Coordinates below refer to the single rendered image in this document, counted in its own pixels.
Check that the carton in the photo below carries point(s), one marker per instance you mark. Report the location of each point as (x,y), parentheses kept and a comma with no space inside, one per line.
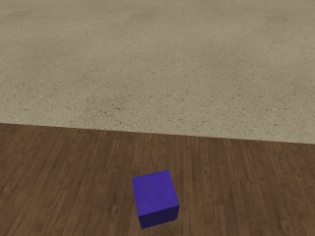
(156,199)

